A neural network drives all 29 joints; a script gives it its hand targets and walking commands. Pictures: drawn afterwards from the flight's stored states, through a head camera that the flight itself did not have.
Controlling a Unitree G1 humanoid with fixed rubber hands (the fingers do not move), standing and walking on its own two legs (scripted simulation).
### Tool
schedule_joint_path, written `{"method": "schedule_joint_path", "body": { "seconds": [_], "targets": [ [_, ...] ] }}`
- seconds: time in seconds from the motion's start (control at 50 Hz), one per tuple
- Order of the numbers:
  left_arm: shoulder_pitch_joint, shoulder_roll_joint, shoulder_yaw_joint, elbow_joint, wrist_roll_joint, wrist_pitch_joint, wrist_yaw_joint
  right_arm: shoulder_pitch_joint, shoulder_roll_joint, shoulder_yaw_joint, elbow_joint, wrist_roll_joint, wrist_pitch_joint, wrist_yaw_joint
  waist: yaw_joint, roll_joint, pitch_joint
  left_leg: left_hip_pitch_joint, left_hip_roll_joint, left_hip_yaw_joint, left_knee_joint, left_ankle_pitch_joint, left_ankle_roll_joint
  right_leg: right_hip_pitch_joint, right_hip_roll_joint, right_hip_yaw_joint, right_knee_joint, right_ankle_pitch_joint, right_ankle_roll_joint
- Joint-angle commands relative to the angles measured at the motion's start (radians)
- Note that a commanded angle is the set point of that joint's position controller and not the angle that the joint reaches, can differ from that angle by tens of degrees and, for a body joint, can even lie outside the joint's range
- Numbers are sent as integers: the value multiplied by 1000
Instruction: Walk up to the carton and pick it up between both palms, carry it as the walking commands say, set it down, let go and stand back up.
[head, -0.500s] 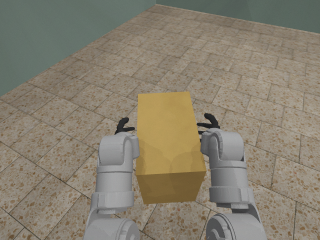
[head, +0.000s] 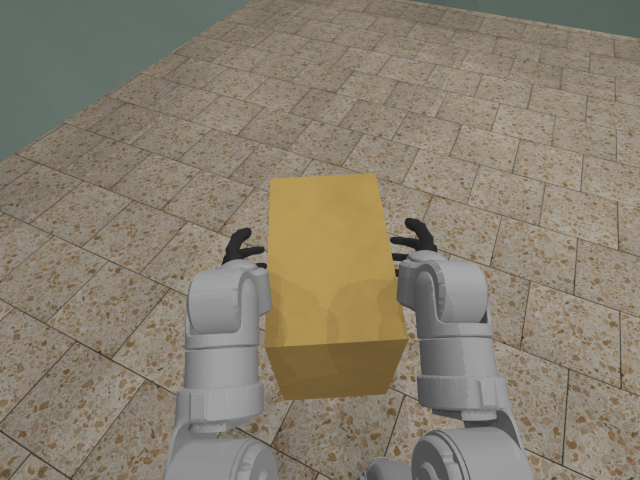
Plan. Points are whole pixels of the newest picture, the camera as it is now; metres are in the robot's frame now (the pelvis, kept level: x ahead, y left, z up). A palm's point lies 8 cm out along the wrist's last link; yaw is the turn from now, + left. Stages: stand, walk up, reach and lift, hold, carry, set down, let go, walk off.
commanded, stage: carry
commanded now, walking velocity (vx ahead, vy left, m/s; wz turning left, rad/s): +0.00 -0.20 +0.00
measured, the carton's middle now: (329, 288) +0.36 +0.01 +0.01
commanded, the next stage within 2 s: none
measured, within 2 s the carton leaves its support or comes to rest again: neither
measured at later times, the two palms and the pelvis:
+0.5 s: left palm (248, 289) +0.30 +0.10 +0.10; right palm (437, 266) +0.33 -0.12 +0.10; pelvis -0.02 -0.04 +0.02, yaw -1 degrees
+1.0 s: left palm (378, 337) +0.24 -0.04 +0.10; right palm (580, 322) +0.26 -0.26 +0.09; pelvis -0.08 -0.16 +0.01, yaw +0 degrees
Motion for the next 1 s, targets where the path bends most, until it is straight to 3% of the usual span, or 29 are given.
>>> {"method": "schedule_joint_path", "body": {
  "seconds": [0.0,0.04,0.06,0.08,0.1,0.12,0.18,0.22,0.24,0.26,0.28,0.34,0.38,0.48,0.52,0.54,0.58,0.62,0.7,0.72,0.74,0.76,0.78,0.84,0.9,0.92,0.94,0.96,0.98],
  "targets": [
    [-679,-1038,-602,-78,-451,-31,-459,-490,1046,539,-21,387,1,424,7,202,-512,245,195,-170,-180,-33,120,92,-66,-2,21,-99,-17],
    [-687,-1037,-600,-51,-459,-29,-463,-479,1041,533,-5,366,0,417,13,213,-478,172,226,-189,-204,-63,128,132,-67,-11,-13,-151,-5],
    [-700,-1048,-602,-52,-470,-30,-463,-495,1045,535,-7,364,0,413,22,175,-481,93,177,-115,-161,-77,100,219,-67,-8,-74,-141,-16],
    [-695,-1056,-598,-45,-470,-29,-467,-509,1044,539,-24,367,0,411,32,43,-484,8,75,11,-23,-122,57,289,-104,74,-202,-174,-42],
    [-699,-1053,-579,-41,-466,-35,-466,-541,1048,544,-44,377,1,414,37,-197,-446,-74,-54,148,165,-232,13,253,-244,284,-389,-200,-86],
    [-707,-1059,-565,-38,-461,-35,-466,-566,1055,554,-52,389,2,414,28,-205,-442,-101,-45,113,293,-282,29,250,-308,327,-405,-140,-122],
    [-659,-1059,-550,-16,-429,-39,-454,-540,1063,565,-28,416,3,420,20,-100,-484,64,-19,129,189,-214,57,231,-247,138,-311,50,-142],
    [-672,-1063,-561,-44,-431,-45,-443,-564,1066,572,-58,431,3,425,8,-97,-517,243,-16,139,-107,-100,76,207,-196,42,-213,178,-111],
    [-651,-1060,-568,-42,-430,-45,-439,-559,1061,561,-60,423,4,425,4,-32,-528,373,72,38,-215,-9,77,129,-160,14,-129,181,-78],
    [-662,-1052,-595,-76,-434,-43,-439,-494,1040,538,-38,400,-1,426,-5,183,-515,473,301,-265,-263,66,150,-54,-95,-44,11,24,-12],
    [-678,-1046,-616,-93,-444,-38,-438,-469,1044,532,-28,389,-6,424,3,325,-497,493,439,-399,-265,270,229,-146,-90,-46,154,-181,21],
    [-696,-1065,-651,-97,-480,-38,-441,-485,1048,544,-70,369,-10,418,-6,184,-496,520,375,-226,-210,477,212,-166,-111,-30,192,-183,26],
    [-692,-1072,-666,-114,-488,-38,-435,-459,1035,525,-75,356,-14,411,-7,245,-521,520,319,-112,-177,577,179,-106,-88,-77,144,-170,43],
    [-634,-1057,-668,-123,-483,-29,-427,-445,1009,534,-125,349,-18,396,-9,327,-569,506,272,-14,-133,583,134,82,-46,-165,-126,-104,54],
    [-602,-1052,-657,-114,-469,-25,-431,-424,1007,548,-122,346,-13,393,4,254,-570,392,212,48,-64,488,68,262,-73,-162,-306,12,34],
    [-599,-1052,-653,-122,-466,-24,-435,-422,1016,553,-116,346,-9,392,8,182,-579,267,189,63,-34,332,27,386,-147,-92,-340,53,21],
    [-560,-1053,-610,-87,-441,-39,-444,-455,1031,602,-148,359,0,399,26,-215,-573,-10,1,206,147,-301,-10,482,-327,101,-267,427,-111],
    [-587,-1050,-592,-108,-431,-40,-449,-528,1069,637,-168,399,5,409,20,-191,-556,-58,8,152,244,-354,30,515,-331,49,-206,629,-142],
    [-605,-1056,-578,-133,-391,-48,-432,-560,1077,641,-150,452,19,433,12,-168,-529,97,-9,195,-50,-101,57,447,-258,-69,-107,609,-118],
    [-592,-1045,-582,-138,-385,-49,-424,-538,1078,630,-141,451,23,437,5,-146,-536,226,43,156,-194,31,60,362,-241,-92,-75,531,-91],
    [-590,-1042,-597,-146,-382,-47,-418,-511,1075,611,-125,439,27,438,-3,-56,-559,400,143,33,-223,135,76,206,-215,-90,-36,393,-49],
    [-614,-1041,-629,-194,-397,-35,-419,-452,1057,574,-82,420,24,439,-6,245,-574,503,361,-229,-211,455,165,47,-126,-126,106,-25,1],
    [-621,-1046,-635,-165,-402,-29,-420,-444,1065,565,-74,411,23,438,-3,333,-557,561,422,-277,-216,554,224,-54,-121,-64,173,-263,15],
    [-667,-1066,-669,-171,-456,-30,-429,-452,1065,557,-88,382,16,429,-4,255,-512,534,397,-142,-180,607,190,-74,-142,-41,94,-205,25],
    [-661,-1083,-669,-176,-473,-28,-437,-478,1060,555,-136,371,6,411,5,206,-556,332,250,72,-93,398,80,267,-70,-159,-204,-20,17],
    [-632,-1079,-658,-151,-469,-24,-440,-448,1052,548,-111,364,11,406,13,117,-552,229,192,118,-44,219,33,377,-117,-105,-303,42,6],
    [-633,-1080,-643,-118,-468,-27,-447,-456,1039,550,-109,354,13,404,24,-104,-551,39,54,199,54,-155,-9,460,-258,90,-373,134,-68],
    [-623,-1072,-616,-102,-466,-32,-451,-480,1048,566,-116,360,18,402,27,-220,-536,-63,8,201,232,-381,-5,461,-344,162,-334,294,-144],
    [-595,-1058,-591,-83,-451,-30,-455,-476,1051,565,-102,367,18,405,26,-169,-531,-90,12,146,324,-402,21,479,-354,148,-303,385,-172]
  ]
}}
